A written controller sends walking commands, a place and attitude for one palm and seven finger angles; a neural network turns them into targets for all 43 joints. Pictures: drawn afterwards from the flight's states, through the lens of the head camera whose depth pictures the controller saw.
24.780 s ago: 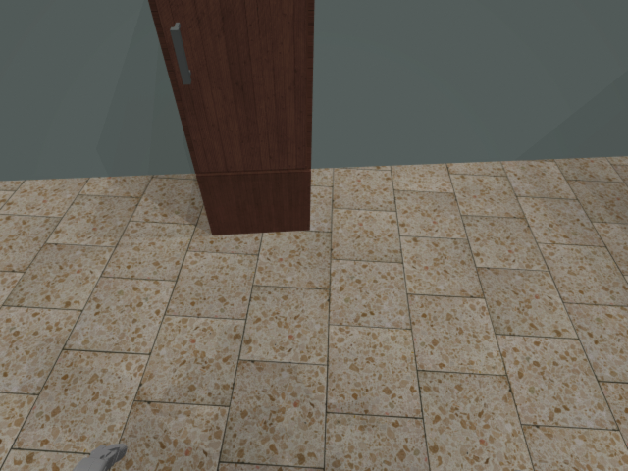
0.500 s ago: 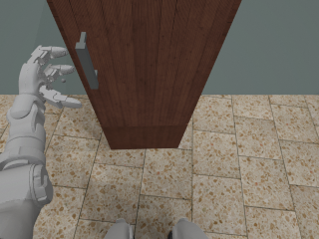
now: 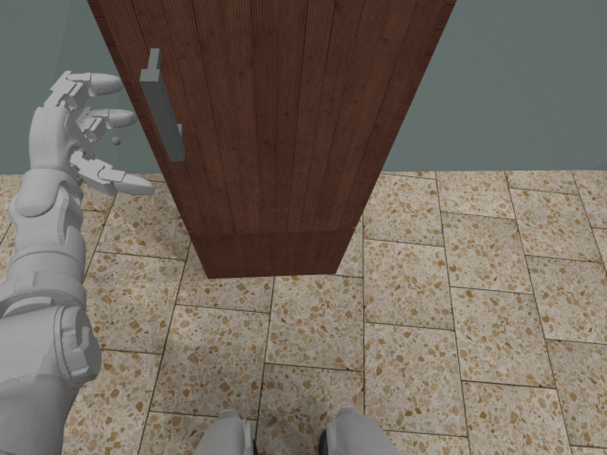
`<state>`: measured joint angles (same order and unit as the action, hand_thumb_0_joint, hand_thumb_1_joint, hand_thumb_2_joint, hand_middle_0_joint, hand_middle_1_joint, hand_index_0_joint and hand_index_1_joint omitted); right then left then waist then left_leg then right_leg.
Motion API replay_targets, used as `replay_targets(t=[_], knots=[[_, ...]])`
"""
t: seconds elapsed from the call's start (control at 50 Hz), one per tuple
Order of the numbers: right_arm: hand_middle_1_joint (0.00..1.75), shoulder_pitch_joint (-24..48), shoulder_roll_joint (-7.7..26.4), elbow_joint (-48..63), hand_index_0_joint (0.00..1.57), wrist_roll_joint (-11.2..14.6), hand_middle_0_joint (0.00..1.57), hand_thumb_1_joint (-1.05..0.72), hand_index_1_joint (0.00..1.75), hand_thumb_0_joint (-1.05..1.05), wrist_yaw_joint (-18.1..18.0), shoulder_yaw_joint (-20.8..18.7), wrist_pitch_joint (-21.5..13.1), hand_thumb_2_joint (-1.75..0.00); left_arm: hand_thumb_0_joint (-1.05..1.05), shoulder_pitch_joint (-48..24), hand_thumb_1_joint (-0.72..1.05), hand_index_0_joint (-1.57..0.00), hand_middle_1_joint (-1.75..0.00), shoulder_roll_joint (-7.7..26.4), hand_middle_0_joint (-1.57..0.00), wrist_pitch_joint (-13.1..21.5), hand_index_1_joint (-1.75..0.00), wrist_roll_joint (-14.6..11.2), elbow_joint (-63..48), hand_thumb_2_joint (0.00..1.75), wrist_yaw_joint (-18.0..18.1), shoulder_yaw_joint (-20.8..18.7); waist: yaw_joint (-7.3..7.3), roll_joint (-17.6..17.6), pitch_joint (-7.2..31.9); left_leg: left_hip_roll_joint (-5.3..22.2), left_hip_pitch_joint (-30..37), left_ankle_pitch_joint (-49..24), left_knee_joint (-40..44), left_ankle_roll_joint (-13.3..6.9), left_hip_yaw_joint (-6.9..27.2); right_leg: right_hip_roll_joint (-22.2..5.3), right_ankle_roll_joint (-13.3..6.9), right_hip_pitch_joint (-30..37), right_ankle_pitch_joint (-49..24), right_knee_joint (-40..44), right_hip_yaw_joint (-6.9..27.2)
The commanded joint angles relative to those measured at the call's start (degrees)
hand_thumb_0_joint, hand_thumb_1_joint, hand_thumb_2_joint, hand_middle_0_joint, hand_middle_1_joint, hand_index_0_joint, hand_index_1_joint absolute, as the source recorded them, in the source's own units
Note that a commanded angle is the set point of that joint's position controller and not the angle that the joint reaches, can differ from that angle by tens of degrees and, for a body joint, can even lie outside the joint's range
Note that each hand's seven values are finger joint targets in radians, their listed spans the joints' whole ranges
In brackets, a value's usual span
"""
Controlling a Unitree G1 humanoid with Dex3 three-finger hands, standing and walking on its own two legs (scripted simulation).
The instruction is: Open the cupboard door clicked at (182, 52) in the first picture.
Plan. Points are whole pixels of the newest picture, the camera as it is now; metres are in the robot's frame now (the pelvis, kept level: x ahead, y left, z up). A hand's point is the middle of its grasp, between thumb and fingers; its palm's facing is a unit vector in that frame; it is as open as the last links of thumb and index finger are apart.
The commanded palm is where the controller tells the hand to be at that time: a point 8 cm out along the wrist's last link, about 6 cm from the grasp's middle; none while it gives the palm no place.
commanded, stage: move the hooked fingers beside the handle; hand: left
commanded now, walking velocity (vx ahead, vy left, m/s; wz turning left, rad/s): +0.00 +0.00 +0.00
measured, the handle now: (167, 109) +0.55 +0.15 +0.08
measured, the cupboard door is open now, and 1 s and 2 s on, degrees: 1 1 1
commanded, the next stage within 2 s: slide the fingers in behind the handle in 0.46 s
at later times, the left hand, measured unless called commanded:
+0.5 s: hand (108, 141) +0.50 +0.22 +0.08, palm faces +0.01 -1.00 +0.00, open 14.0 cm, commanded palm +0.47 +0.26 +0.08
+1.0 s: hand (135, 137) +0.50 +0.19 +0.08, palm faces +0.01 -1.00 +0.00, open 13.9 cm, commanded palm +0.47 +0.23 +0.08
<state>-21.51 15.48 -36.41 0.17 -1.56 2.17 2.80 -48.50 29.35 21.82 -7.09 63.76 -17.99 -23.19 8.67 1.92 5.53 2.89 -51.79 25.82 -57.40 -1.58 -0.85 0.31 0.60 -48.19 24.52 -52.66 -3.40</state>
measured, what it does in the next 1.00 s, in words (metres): stands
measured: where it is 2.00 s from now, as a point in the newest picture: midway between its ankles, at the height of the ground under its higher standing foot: outside the picture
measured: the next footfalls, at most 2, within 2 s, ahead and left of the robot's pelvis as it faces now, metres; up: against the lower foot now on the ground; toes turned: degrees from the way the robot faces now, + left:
none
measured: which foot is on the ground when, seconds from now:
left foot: down 0.00-1.00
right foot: down 0.00-1.00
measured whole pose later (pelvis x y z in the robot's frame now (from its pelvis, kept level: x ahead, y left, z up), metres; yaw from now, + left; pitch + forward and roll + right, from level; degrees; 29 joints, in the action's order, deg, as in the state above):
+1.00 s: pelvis +0.01 -0.01 +0.00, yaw +0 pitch +20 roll -3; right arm -21.3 14.8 -35.9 0.1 -0.7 2.0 3.1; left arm -48.0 26.9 20.8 -6.5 63.2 -14.9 -22.4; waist 8.7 2.1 6.2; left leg 3.1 -51.0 26.4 -56.9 -1.2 -0.9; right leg 0.6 0.3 -47.7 25.2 -52.6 -3.2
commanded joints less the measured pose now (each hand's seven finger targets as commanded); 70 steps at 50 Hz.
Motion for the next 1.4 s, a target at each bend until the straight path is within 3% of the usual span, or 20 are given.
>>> replay_targets(t=[0.0, 0.08, 0.12, 0.14, 0.2, 0.26, 0.34, 0.36, 0.44, 0.5, 0.6, 0.66, 0.74, 0.88, 0.92, 1.02, 1.08, 1.12, 1.24, 1.38], knots=[[0.3, -8.73, 10.32, 2.74, 0.2, -0.36, 0.2, -0.9, 0.3, 0.0, -0.41, -4.0, -1.13, -0.9, 0.0, -24.88, -0.5, -0.3, -1.2, 14.4, -0.3, 3.92, -1.2, -1.24, -12.24, 0.3, 0.06, -1.51, 0.25, 7.11, 28.47, -0.78, 26.88, -27.17, 5.73, 0.91, 4.73, 3.26, -1.78, 5.93, -18.19, 4.49, 0.02], [0.3, -8.74, 10.83, 2.91, 0.2, -0.08, 0.2, -0.9, 0.3, 0.0, -0.5, -3.76, -0.51, -0.9, 0.0, -23.73, -0.5, -0.3, -1.2, 16.58, -0.3, 0.89, -1.2, -0.25, -6.9, 0.3, 0.02, -2.38, 0.75, 4.15, 23.12, -1.25, 19.89, -20.76, 6.36, 0.1, 3.55, 3.01, -1.39, 6.84, -16.29, 5.49, 0.56], [0.3, -8.97, 10.91, 3.49, 0.2, -0.13, 0.2, -0.9, 0.3, 0.0, -0.7, -3.74, -0.39, -0.9, 0.0, -24.02, -0.5, -0.3, -1.2, 19.96, -0.3, 1.59, -1.2, 0.09, -9.11, 0.3, 0.1, -4.56, -0.08, 4.95, 25.6, -1.39, 20.12, -22.41, 6.28, 0.0, 3.26, 2.91, -1.45, 9.04, -18.4, 5.01, 1.06], [0.3, -8.85, 10.67, 4.0, 0.2, -0.23, 0.2, -0.9, 0.3, 0.0, -0.59, -3.77, -0.39, -0.9, 0.0, -22.61, -0.5, -0.3, -1.2, 19.47, -0.3, 2.0, -1.2, -0.02, -9.95, 0.3, -0.05, -4.67, -0.71, 5.86, 26.77, -1.44, 21.15, -23.58, 6.12, 0.17, 3.18, 2.97, -1.59, 9.33, -19.05, 4.85, 0.96], [0.3, -8.77, 10.19, 3.78, 0.2, -0.26, 0.2, -0.9, 0.3, 0.0, -0.45, -3.86, -0.67, -0.9, 0.0, -25.0, -0.5, -0.3, -1.2, 15.5, -0.3, 3.85, -1.2, -0.84, -12.63, 0.3, -0.68, -1.52, 0.7, 6.53, 26.52, -1.04, 24.03, -24.94, 5.53, 0.23, 3.49, 3.32, -1.63, 6.82, -19.0, 4.97, 0.79], [0.3, -8.9, 10.67, 3.38, 0.2, -0.05, 0.2, -0.9, 0.3, 0.0, -0.62, -4.08, -0.53, -0.9, 0.0, -24.18, -0.5, -0.3, -1.2, 17.45, -0.3, 3.82, -1.2, -1.58, -12.7, 0.3, -1.57, -3.1, 0.4, 6.26, 28.35, -1.13, 23.64, -24.38, 5.6, 0.15, 3.14, 3.3, -1.43, 8.72, -19.73, 5.23, 1.16], [0.3, -8.76, 10.74, 2.84, 0.2, 0.13, 0.2, -0.9, 0.3, 0.0, -0.82, -3.7, -0.38, -0.9, 0.0, -23.52, -0.5, -0.3, -1.2, 16.0, -0.3, 1.4, -1.2, -1.45, -7.11, 0.3, -2.53, -1.5, 1.26, 5.16, 22.55, -1.32, 19.58, -20.25, 6.05, -0.17, 2.89, 3.08, -1.33, 7.31, -17.01, 5.96, 1.08], [0.3, -9.11, 11.0, 2.81, 0.2, 0.11, 0.2, -0.9, 0.3, 0.0, -0.92, -3.83, -0.36, -0.9, 0.0, -24.24, -0.5, -0.3, -1.2, 18.06, -0.3, 1.22, -1.2, -1.33, -7.89, 0.3, -2.46, -2.85, 1.14, 3.72, 23.39, -1.32, 18.65, -19.75, 5.94, -0.4, 2.82, 3.02, -1.17, 8.35, -17.11, 5.96, 1.36], [0.3, -8.98, 10.65, 3.29, 0.2, -0.11, 0.2, -0.9, 0.3, 0.0, -0.99, -3.78, -0.57, -0.9, 0.0, -24.76, -0.5, -0.3, -1.2, 19.65, -0.3, 2.83, -1.2, -1.35, -11.85, 0.3, -2.69, -3.75, 0.14, 7.14, 27.64, -1.39, 21.63, -24.56, 5.18, -0.1, 2.88, 2.95, -1.45, 9.69, -20.91, 4.9, 1.6], [0.3, -8.83, 10.21, 3.48, 0.2, -0.22, 0.2, -0.9, 0.3, 0.0, -0.68, -3.97, -0.78, -0.9, 0.0, -24.43, -0.5, -0.3, -1.2, 16.54, -0.3, 4.07, -1.2, -2.1, -15.04, 0.3, -2.88, -2.06, 0.03, 9.41, 30.04, -1.19, 25.87, -28.5, 4.73, 0.24, 3.17, 3.27, -1.69, 8.69, -22.38, 4.52, 1.18], [0.3, -8.65, 10.21, 3.05, 0.2, 0.05, 0.2, -0.9, 0.3, 0.0, -0.61, -4.09, -0.46, -0.9, 0.0, -23.68, -0.5, -0.3, -1.2, 12.52, -0.3, 1.44, -1.2, -2.43, -11.53, 0.3, -2.72, 0.36, 1.23, 6.37, 25.55, -1.19, 23.87, -25.72, 5.36, 0.0, 3.16, 3.26, -1.46, 7.35, -20.56, 5.37, 0.6], [0.3, -8.65, 10.47, 3.09, 0.2, -0.04, 0.2, -0.9, 0.3, 0.0, -0.59, -4.2, -0.47, -0.9, 0.0, -23.99, -0.5, -0.3, -1.2, 13.92, -0.3, 0.98, -1.2, -1.97, -12.37, 0.3, -1.77, -0.46, 0.71, 6.8, 26.32, -1.1, 24.17, -25.82, 5.8, 0.2, 3.51, 3.08, -1.5, 7.33, -20.14, 5.34, 0.52], [0.3, -8.28, 9.67, 3.31, 0.2, -0.29, 0.2, -0.9, 0.3, 0.0, -0.12, -4.21, -0.8, -0.9, 0.0, -23.49, -0.5, -0.3, -1.2, 10.72, -0.3, 2.15, -1.2, -1.83, -13.99, 0.3, 0.11, 0.97, 0.43, 7.46, 27.1, -1.07, 26.32, -28.31, 5.41, 0.56, 3.73, 3.18, -1.58, 6.51, -20.85, 4.99, 0.3], [0.3, -8.43, 9.84, 3.12, 0.2, -0.33, 0.2, -0.9, 0.3, 0.0, 0.17, -4.14, -0.75, -0.9, 0.0, -24.17, -0.5, -0.3, -1.2, 12.79, -0.3, 2.28, -1.2, -0.29, -11.08, 0.3, 2.85, -1.01, 0.66, 4.26, 24.91, -1.27, 21.93, -24.07, 5.65, 0.28, 3.22, 3.04, -1.39, 7.81, -19.75, 4.84, 0.77], [0.3, -8.61, 9.73, 3.37, 0.2, -0.52, 0.2, -0.9, 0.3, 0.0, 0.31, -4.16, -0.8, -0.9, 0.0, -25.15, -0.5, -0.3, -1.2, 13.51, -0.3, 2.98, -1.2, 0.08, -13.61, 0.3, 3.23, -1.43, -0.01, 6.19, 28.14, -1.3, 23.98, -26.53, 5.48, 0.45, 3.5, 3.02, -1.56, 8.66, -21.21, 4.26, 0.81], [0.3, -8.37, 9.11, 3.17, 0.2, -0.39, 0.2, -0.9, 0.3, 0.0, 0.7, -4.5, -1.04, -0.9, 0.0, -24.58, -0.5, -0.3, -1.2, 6.27, -0.3, 3.03, -1.2, -0.77, -14.56, 0.3, 2.87, 3.56, 1.08, 6.07, 28.17, -1.05, 26.36, -27.41, 5.28, 0.63, 3.43, 3.33, -1.43, 6.99, -21.17, 4.93, 0.42], [0.3, -8.51, 9.48, 2.75, 0.2, -0.24, 0.2, -0.9, 0.3, 0.0, 0.32, -4.45, -0.89, -0.9, 0.0, -24.11, -0.5, -0.3, -1.2, 8.59, -0.3, 2.29, -1.2, -1.29, -12.26, 0.3, 3.38, 1.29, 0.91, 2.74, 26.36, -1.41, 22.61, -25.17, 5.94, 0.29, 3.15, 3.17, -1.36, 9.71, -21.67, 5.18, 0.64], [0.3, -8.45, 9.11, 2.82, 0.2, -0.36, 0.2, -0.9, 0.3, 0.0, 0.45, -4.51, -1.03, -0.9, 0.0, -24.68, -0.5, -0.3, -1.2, 7.63, -0.3, 2.67, -1.2, -1.07, -14.03, 0.3, 4.09, 1.71, 0.42, 5.13, 27.68, -1.52, 23.98, -26.33, 5.85, 0.42, 3.0, 3.0, -1.41, 9.27, -22.1, 4.96, 0.67], [0.3, -8.17, 8.77, 3.1, 0.2, -0.57, 0.2, -0.9, 0.3, 0.0, 0.96, -4.46, -1.15, -0.9, 0.0, -21.9, -0.5, -0.3, -1.2, 7.46, -0.3, 3.74, -1.2, 0.13, -13.13, 0.3, 6.19, 1.25, -0.29, 4.12, 25.96, -1.78, 22.26, -24.41, 6.17, 0.39, 2.44, 3.03, -1.45, 10.1, -21.52, 5.12, 0.95], [0.3, -7.97, 8.91, 2.91, 0.2, -0.47, 0.2, -0.9, 0.3, 0.0, 0.76, -4.51, -1.63, -0.9, 0.0, -26.42, -0.5, -0.3, -1.2, 6.28, -0.3, 3.98, -1.2, 0.28, -12.52, 0.3, 6.8, 2.68, 1.17, 2.16, 25.06, -1.96, 20.05, -20.06, 6.17, 0.02, 2.1, 2.83, -1.16, 10.04, -19.45, 5.69, 1.73]])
